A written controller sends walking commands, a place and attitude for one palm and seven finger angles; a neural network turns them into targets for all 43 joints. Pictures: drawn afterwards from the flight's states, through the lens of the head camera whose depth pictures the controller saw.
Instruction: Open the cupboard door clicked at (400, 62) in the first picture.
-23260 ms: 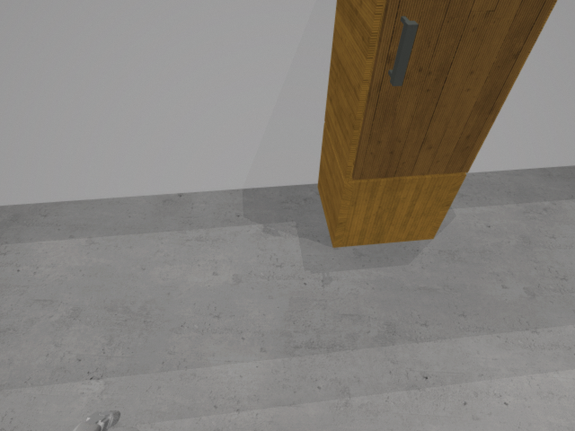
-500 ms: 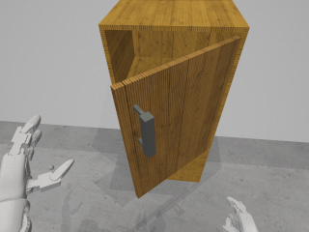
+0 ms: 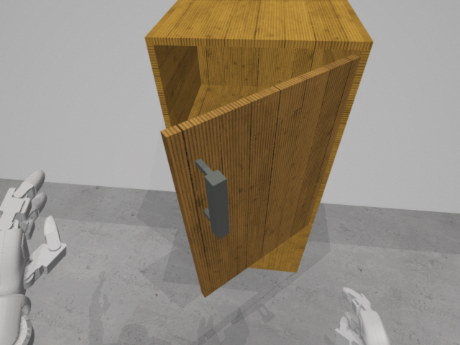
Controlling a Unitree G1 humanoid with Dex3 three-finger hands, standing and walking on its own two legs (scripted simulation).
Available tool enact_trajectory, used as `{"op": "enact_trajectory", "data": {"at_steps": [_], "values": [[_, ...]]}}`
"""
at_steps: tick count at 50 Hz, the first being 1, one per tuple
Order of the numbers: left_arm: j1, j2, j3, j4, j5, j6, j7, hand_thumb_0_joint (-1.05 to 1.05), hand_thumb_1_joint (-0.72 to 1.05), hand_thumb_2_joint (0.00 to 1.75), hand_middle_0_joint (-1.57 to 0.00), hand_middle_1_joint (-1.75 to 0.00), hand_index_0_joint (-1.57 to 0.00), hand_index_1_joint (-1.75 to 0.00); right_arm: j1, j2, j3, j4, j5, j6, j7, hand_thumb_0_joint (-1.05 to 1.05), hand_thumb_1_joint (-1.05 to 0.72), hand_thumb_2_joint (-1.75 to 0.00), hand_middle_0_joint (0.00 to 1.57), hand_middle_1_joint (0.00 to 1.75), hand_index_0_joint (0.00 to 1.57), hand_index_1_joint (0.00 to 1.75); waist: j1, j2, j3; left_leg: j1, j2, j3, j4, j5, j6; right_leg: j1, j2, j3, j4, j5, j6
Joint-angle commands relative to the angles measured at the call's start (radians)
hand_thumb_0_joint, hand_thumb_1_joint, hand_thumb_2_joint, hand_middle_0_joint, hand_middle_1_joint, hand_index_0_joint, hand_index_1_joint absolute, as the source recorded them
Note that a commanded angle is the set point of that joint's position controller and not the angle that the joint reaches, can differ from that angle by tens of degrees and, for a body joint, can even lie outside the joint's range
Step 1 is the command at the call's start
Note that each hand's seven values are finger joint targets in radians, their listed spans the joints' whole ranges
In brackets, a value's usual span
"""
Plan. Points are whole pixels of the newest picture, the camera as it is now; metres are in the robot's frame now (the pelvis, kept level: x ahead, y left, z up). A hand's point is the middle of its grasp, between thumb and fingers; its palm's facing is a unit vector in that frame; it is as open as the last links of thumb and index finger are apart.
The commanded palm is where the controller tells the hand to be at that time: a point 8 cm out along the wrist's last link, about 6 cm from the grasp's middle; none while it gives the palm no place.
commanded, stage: draw the hand back to the body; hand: left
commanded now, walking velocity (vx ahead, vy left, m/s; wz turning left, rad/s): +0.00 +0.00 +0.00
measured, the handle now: (211, 199) +0.33 +0.08 +0.10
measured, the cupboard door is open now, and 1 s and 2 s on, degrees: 42 42 42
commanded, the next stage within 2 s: step back with the hand held close in 0.08 s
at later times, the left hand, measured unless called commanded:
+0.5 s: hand (54, 266) +0.17 +0.26 +0.13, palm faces +0.31 -0.80 -0.51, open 7.4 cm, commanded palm +0.11 +0.31 +0.17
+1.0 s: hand out of the picture +0.06 +0.30 +0.15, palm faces +0.49 -0.73 -0.47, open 7.4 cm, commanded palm -0.01 +0.33 +0.17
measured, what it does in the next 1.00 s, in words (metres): shifts its weight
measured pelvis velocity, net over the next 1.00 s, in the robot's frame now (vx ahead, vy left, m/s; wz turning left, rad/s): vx -0.12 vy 0.02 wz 0.07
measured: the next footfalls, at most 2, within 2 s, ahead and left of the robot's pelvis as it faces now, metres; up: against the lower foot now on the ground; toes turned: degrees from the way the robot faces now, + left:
right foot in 1.40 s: -0.33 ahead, -0.11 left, +0.00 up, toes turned +2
left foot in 1.56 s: -0.15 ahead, +0.09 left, +0.00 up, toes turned -1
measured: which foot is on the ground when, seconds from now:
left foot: down 0.00-1.00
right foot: down 0.00-1.00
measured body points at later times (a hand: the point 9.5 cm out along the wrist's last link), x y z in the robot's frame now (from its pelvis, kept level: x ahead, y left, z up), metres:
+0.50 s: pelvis -0.03 +0.01 +0.00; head +0.00 +0.00 +0.44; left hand +0.15 +0.30 +0.16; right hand +0.15 -0.23 -0.09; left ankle -0.02 +0.11 -0.75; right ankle -0.02 -0.11 -0.75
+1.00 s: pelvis -0.12 +0.02 -0.03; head -0.11 +0.04 +0.42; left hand +0.02 +0.33 +0.17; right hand +0.05 -0.20 -0.11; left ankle -0.02 +0.12 -0.74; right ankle -0.02 -0.10 -0.75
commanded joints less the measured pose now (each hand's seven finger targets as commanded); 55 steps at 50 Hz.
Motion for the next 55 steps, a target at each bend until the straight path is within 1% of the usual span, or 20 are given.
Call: {"op": "enact_trajectory", "data": {"at_steps": [1, 4, 9, 10, 11, 12, 13, 14, 17, 23, 29, 36, 41, 44, 48, 50, 51, 53, 54, 55], "values": [[-0.086, 0.201, 0.128, -0.240, -0.001, -0.074, 0.025, 0.00, 0.90, 0.90, -0.20, -0.30, -0.20, -0.30, -0.123, -0.101, -0.039, -0.164, -0.003, -0.057, -0.010, 0.00, -0.90, -0.90, 0.20, 0.30, 0.20, 0.30, -0.002, 0.005, -0.110, 0.023, -0.002, -0.009, -0.026, 0.307, 0.013, 0.014, -0.008, 0.021, -0.041, 0.255, 0.001], [-0.094, 0.200, 0.122, -0.251, 0.001, -0.072, 0.026, 0.00, 0.90, 0.90, -0.20, -0.30, -0.20, -0.30, -0.124, -0.103, -0.037, -0.163, -0.004, -0.061, -0.009, 0.00, -0.90, -0.90, 0.20, 0.30, 0.20, 0.30, -0.004, 0.041, -0.105, 0.021, 0.000, -0.014, -0.032, 0.295, 0.009, 0.009, -0.008, 0.020, -0.042, 0.234, 0.000], [-0.074, 0.192, 0.124, -0.209, -0.003, -0.071, 0.023, 0.00, 0.90, 0.90, -0.20, -0.30, -0.20, -0.30, -0.122, -0.102, -0.040, -0.161, -0.002, -0.059, -0.008, 0.00, -0.90, -0.90, 0.20, 0.30, 0.20, 0.30, -0.006, -0.018, -0.076, 0.011, 0.003, -0.011, -0.037, 0.261, 0.013, -0.008, -0.006, 0.020, -0.051, 0.209, 0.003], [-0.145, 0.221, 0.131, -0.352, -0.006, -0.087, 0.024, 0.00, 0.90, 0.90, -0.20, -0.30, -0.20, -0.30, -0.136, -0.104, -0.040, -0.181, 0.001, -0.067, -0.006, 0.00, -0.90, -0.90, 0.20, 0.30, 0.20, 0.30, -0.001, 0.017, -0.140, 0.034, 0.000, -0.018, -0.030, 0.268, 0.014, 0.017, -0.007, 0.028, -0.046, 0.218, 0.003], [-0.168, 0.356, 0.271, -0.357, -0.008, -0.121, 0.028, 0.00, 0.90, 0.90, -0.20, -0.30, -0.20, -0.30, -0.113, -0.128, -0.036, -0.209, 0.012, -0.045, -0.008, 0.00, -0.90, -0.90, 0.20, 0.30, 0.20, 0.30, -0.047, -0.031, -0.019, -0.059, 0.014, -0.034, 0.007, 0.205, 0.035, -0.107, -0.048, 0.092, -0.090, 0.261, 0.006], [-0.151, 0.344, 0.261, -0.311, -0.002, -0.133, 0.021, 0.00, 0.90, 0.90, -0.20, -0.30, -0.20, -0.30, -0.111, -0.118, -0.036, -0.192, 0.010, -0.027, -0.009, 0.00, -0.90, -0.90, 0.20, 0.30, 0.20, 0.30, -0.046, -0.034, -0.014, -0.084, 0.011, -0.046, 0.019, 0.165, 0.033, -0.107, -0.074, 0.089, -0.090, 0.261, 0.000], [-0.016, 0.260, 0.202, -0.230, -0.005, -0.117, 0.012, 0.00, 0.90, 0.90, -0.20, -0.30, -0.20, -0.30, -0.120, -0.112, -0.041, -0.191, 0.006, -0.016, -0.008, 0.00, -0.90, -0.90, 0.20, 0.30, 0.20, 0.30, -0.048, -0.085, -0.019, -0.073, 0.015, -0.046, 0.029, 0.186, 0.032, -0.122, -0.079, 0.091, -0.086, 0.275, 0.002], [0.029, 0.218, 0.163, -0.241, -0.004, -0.108, 0.005, 0.00, 0.90, 0.90, -0.20, -0.30, -0.20, -0.30, -0.113, -0.120, -0.045, -0.204, 0.007, -0.005, -0.004, 0.00, -0.90, -0.90, 0.20, 0.30, 0.20, 0.30, -0.052, -0.082, -0.046, -0.068, 0.018, -0.035, 0.038, 0.205, 0.030, -0.124, -0.082, 0.080, -0.072, 0.285, 0.007], [0.097, 0.209, 0.155, -0.258, -0.005, -0.107, 0.007, 0.00, 0.90, 0.90, -0.20, -0.30, -0.20, -0.30, -0.108, -0.134, -0.057, -0.217, 0.008, 0.015, -0.007, 0.00, -0.90, -0.90, 0.20, 0.30, 0.20, 0.30, -0.054, 0.011, -0.133, -0.059, 0.037, -0.033, 0.046, 0.325, 0.026, -0.094, -0.087, 0.058, -0.015, 0.351, 0.011], [0.138, 0.282, 0.223, -0.368, -0.007, -0.108, 0.029, 0.00, 0.90, 0.90, -0.20, -0.30, -0.20, -0.30, -0.096, -0.122, -0.070, -0.261, 0.019, 0.045, -0.019, 0.00, -0.90, -0.90, 0.20, 0.30, 0.20, 0.30, -0.053, -0.058, -0.251, -0.082, 0.062, -0.043, 0.077, 0.430, 0.021, -0.048, -0.085, 0.058, 0.084, 0.469, 0.016], [0.140, 0.290, 0.236, -0.403, -0.003, -0.120, 0.049, 0.00, 0.90, 0.90, -0.20, -0.30, -0.20, -0.30, -0.090, -0.123, -0.071, -0.273, 0.020, 0.037, -0.027, 0.00, -0.90, -0.90, 0.20, 0.30, 0.20, 0.30, -0.056, -0.013, -0.192, -0.195, 0.076, -0.074, 0.055, 0.260, 0.029, -0.102, -0.079, 0.082, 0.109, 0.287, 0.015], [0.122, 0.258, 0.229, -0.396, 0.019, -0.153, 0.059, 0.00, 0.90, 0.90, -0.20, -0.30, -0.20, -0.30, -0.063, -0.146, -0.070, -0.276, 0.015, 0.003, -0.021, 0.00, -0.90, -0.90, 0.20, 0.30, 0.20, 0.30, -0.070, 0.049, -0.096, -0.498, 0.110, -0.136, -0.044, -0.258, 0.068, -0.058, -0.052, 0.096, 0.165, -0.015, 0.016], [0.069, 0.254, 0.246, -0.392, 0.046, -0.179, 0.063, 0.00, 0.90, 0.90, -0.20, -0.30, -0.20, -0.30, -0.052, -0.153, -0.072, -0.275, 0.008, -0.028, -0.021, 0.00, -0.90, -0.90, 0.20, 0.30, 0.20, 0.30, -0.066, 0.084, -0.068, -0.709, 0.165, -0.200, -0.117, -0.468, 0.103, 0.050, -0.001, 0.074, 0.305, -0.066, 0.029], [0.070, 0.266, 0.253, -0.402, 0.046, -0.189, 0.062, 0.00, 0.90, 0.90, -0.20, -0.30, -0.20, -0.30, -0.038, -0.141, -0.075, -0.273, 0.010, -0.042, -0.018, 0.00, -0.90, -0.90, 0.20, 0.30, 0.20, 0.30, -0.071, 0.011, -0.091, -0.629, 0.112, -0.155, -0.009, -0.422, 0.086, -0.029, -0.030, 0.135, 0.230, -0.065, 0.010], [0.052, 0.280, 0.242, -0.451, 0.033, -0.209, 0.071, 0.00, 0.90, 0.90, -0.20, -0.30, -0.20, -0.30, -0.011, -0.123, -0.073, -0.228, -0.001, -0.052, -0.012, 0.00, -0.90, -0.90, 0.20, 0.30, 0.20, 0.30, -0.086, -0.127, -0.075, -0.294, 0.000, -0.071, 0.344, -0.289, 0.016, -0.470, -0.191, 0.322, -0.042, -0.341, -0.083], [0.017, 0.274, 0.222, -0.445, 0.028, -0.204, 0.078, 0.00, 0.90, 0.90, -0.20, -0.30, -0.20, -0.30, -0.012, -0.112, -0.065, -0.202, -0.004, -0.047, -0.007, 0.00, -0.90, -0.90, 0.20, 0.30, 0.20, 0.30, -0.095, -0.191, -0.083, -0.179, -0.014, -0.046, 0.423, -0.201, 0.002, -0.577, -0.232, 0.298, -0.063, -0.306, -0.092], [0.004, 0.284, 0.231, -0.441, 0.027, -0.203, 0.082, 0.00, 0.90, 0.90, -0.20, -0.30, -0.20, -0.30, -0.016, -0.114, -0.063, -0.198, -0.004, -0.046, -0.008, 0.00, -0.90, -0.90, 0.20, 0.30, 0.20, 0.30, -0.096, -0.181, -0.087, -0.179, -0.007, -0.052, 0.365, -0.192, 0.005, -0.563, -0.213, 0.257, -0.035, -0.270, -0.075], [0.010, 0.285, 0.241, -0.448, 0.022, -0.205, 0.085, 0.00, 0.90, 0.90, -0.20, -0.30, -0.20, -0.30, -0.035, -0.133, -0.065, -0.209, -0.003, -0.048, -0.022, 0.00, -0.90, -0.90, 0.20, 0.30, 0.20, 0.30, -0.095, -0.007, -0.070, -0.303, 0.075, -0.176, 0.108, -0.279, 0.042, -0.473, -0.097, 0.162, 0.137, -0.244, -0.014], [0.017, 0.277, 0.252, -0.449, 0.021, -0.208, 0.084, 0.00, 0.90, 0.90, -0.20, -0.30, -0.20, -0.30, -0.049, -0.145, -0.065, -0.222, -0.001, -0.054, -0.026, 0.00, -0.90, -0.90, 0.20, 0.30, 0.20, 0.30, -0.087, 0.161, -0.068, -0.489, 0.185, -0.306, -0.074, -0.421, 0.086, -0.331, -0.012, 0.098, 0.359, -0.231, 0.019], [-0.002, 0.276, 0.273, -0.463, 0.031, -0.210, 0.083, 0.00, 0.90, 0.90, -0.20, -0.30, -0.20, -0.30, -0.059, -0.155, -0.074, -0.226, -0.012, -0.067, -0.027, 0.00, -0.90, -0.90, 0.20, 0.30, 0.20, 0.30, -0.077, 0.330, -0.094, -0.705, 0.334, -0.482, -0.283, -0.613, 0.157, -0.133, 0.089, 0.047, 0.726, -0.219, 0.048]]}}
